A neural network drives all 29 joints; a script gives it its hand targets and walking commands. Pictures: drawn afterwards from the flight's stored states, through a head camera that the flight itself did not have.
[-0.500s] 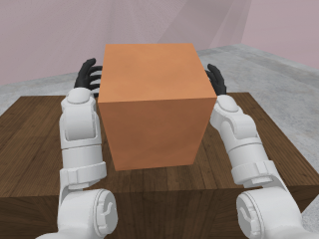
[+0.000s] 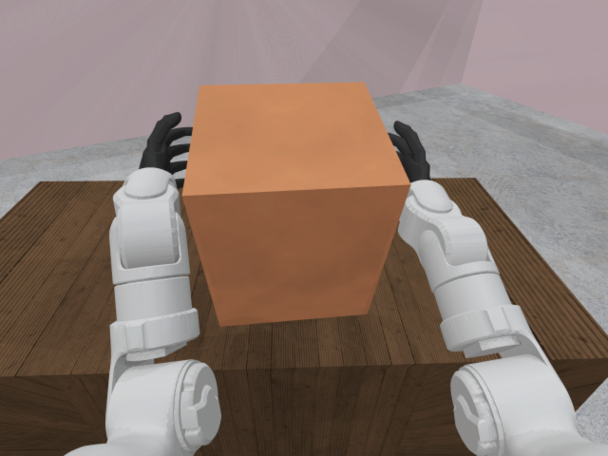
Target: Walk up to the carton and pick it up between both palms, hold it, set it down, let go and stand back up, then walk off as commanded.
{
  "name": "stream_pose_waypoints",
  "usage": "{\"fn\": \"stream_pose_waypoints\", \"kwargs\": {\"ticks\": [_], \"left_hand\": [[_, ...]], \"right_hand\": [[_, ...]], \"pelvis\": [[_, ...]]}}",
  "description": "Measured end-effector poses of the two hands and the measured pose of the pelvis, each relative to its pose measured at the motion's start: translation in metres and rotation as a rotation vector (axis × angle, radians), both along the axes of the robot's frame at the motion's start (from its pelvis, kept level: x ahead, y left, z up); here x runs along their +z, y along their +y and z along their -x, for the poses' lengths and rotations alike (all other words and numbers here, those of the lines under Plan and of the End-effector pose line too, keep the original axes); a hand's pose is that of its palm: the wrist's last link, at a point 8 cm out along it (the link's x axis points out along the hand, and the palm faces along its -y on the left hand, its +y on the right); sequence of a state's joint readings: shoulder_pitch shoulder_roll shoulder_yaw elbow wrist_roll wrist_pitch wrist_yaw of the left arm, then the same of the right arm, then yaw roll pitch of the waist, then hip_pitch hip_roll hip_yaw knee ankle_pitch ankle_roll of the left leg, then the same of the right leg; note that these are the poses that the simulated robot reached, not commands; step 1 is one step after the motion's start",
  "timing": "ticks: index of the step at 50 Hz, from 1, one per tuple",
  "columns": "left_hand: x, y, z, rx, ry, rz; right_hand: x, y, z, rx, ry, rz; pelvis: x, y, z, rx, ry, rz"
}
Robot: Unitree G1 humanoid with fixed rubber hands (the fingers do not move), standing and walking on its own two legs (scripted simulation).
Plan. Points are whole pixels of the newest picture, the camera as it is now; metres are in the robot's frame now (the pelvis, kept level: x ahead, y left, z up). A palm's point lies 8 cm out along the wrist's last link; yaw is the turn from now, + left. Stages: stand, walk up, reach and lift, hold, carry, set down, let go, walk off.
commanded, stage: hold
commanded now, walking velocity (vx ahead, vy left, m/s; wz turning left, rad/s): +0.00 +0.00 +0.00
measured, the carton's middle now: (289, 208) +0.39 +0.01 +0.20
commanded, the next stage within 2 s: none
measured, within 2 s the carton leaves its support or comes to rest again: neither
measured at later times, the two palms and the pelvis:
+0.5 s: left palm (155, 180) +0.35 +0.16 +0.27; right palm (412, 186) +0.35 -0.14 +0.25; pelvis -0.01 +0.00 +0.00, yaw +0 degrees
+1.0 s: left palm (158, 182) +0.35 +0.16 +0.26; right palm (411, 190) +0.36 -0.14 +0.24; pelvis -0.01 +0.00 +0.00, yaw +0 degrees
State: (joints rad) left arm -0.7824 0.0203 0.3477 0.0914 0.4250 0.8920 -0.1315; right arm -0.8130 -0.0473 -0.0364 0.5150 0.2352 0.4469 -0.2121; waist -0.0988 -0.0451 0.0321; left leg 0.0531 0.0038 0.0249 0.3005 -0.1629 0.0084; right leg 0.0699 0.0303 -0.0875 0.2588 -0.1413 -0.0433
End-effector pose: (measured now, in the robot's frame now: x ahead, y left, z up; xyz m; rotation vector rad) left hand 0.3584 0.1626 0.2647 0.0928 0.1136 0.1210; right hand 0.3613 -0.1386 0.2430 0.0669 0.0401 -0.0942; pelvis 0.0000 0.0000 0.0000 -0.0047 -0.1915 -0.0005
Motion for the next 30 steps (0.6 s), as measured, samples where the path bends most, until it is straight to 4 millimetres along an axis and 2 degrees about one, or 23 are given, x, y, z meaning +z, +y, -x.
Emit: {"fn": "stream_pose_waypoints", "kwargs": {"ticks": [21,30], "left_hand": [[-0.0016,0.0012,0.0069,0.005,0.007,0.002],[0.0046,0.0009,0.0093,0.007,-0.009,-0.010]], "right_hand": [[-0.0011,0.0013,0.0062,0.000,0.006,0.006],[0.0022,0.0013,0.0073,0.004,-0.010,-0.003]], "pelvis": [[-0.0002,0.0022,0.0042,-0.003,-0.016,-0.002],[0.0000,0.0027,0.0058,-0.005,-0.007,-0.002]]}}
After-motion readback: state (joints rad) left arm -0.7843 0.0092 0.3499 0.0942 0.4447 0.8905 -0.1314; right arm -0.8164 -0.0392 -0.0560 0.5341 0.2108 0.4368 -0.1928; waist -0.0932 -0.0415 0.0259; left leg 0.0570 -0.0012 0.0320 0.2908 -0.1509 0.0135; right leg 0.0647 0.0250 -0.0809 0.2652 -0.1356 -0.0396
